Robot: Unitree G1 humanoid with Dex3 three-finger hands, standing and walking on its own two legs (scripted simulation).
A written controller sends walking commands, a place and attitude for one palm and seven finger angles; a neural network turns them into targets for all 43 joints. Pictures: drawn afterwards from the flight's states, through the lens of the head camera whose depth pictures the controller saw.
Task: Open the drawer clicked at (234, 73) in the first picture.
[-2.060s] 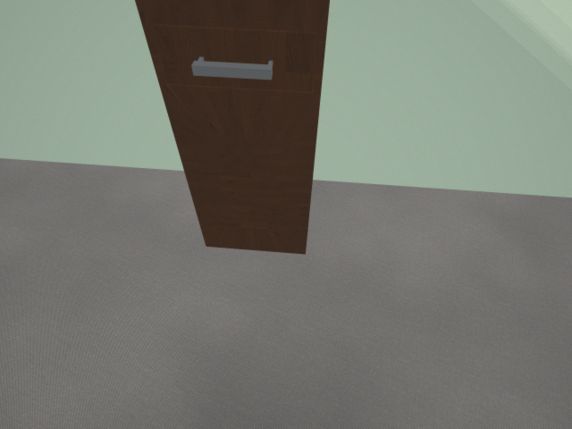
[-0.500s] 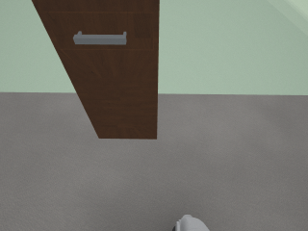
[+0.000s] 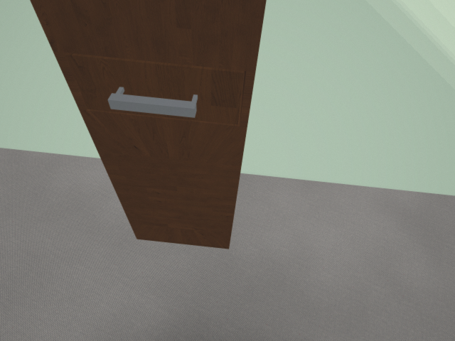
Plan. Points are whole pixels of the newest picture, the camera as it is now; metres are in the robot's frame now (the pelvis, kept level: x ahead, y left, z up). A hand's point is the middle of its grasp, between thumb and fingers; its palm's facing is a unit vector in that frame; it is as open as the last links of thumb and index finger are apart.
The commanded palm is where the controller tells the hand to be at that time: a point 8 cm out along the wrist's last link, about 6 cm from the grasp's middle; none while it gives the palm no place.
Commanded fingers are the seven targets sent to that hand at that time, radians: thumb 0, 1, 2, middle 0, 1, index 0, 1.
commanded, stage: come to a stop and stand still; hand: left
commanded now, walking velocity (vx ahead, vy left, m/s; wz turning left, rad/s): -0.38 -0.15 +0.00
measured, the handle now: (155, 99) +0.58 +0.22 +0.08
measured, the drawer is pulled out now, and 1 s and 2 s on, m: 0.00 0.00 0.00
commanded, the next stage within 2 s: look again from close up in 1.22 s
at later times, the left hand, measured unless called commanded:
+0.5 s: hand out of the picture +0.12 +0.18 -0.17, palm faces +0.09 -0.97 -0.22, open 7.4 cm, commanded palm none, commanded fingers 0.00 0.90 0.90 -0.20 -0.30 -0.20 -0.30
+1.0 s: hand out of the picture +0.04 +0.15 -0.16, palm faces +0.04 -0.98 -0.21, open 7.4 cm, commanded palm none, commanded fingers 0.00 0.90 0.90 -0.20 -0.30 -0.20 -0.30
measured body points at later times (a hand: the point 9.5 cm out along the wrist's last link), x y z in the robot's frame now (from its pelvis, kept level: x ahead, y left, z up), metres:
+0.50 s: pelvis +0.05 -0.01 +0.00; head +0.10 +0.00 +0.45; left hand +0.12 +0.23 -0.16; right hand +0.09 -0.26 -0.15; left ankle +0.02 +0.10 -0.73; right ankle +0.08 -0.13 -0.73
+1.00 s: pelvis +0.02 -0.03 +0.01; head +0.03 -0.04 +0.46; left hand +0.03 +0.20 -0.15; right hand +0.03 -0.26 -0.15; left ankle +0.02 +0.10 -0.73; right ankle +0.00 -0.14 -0.73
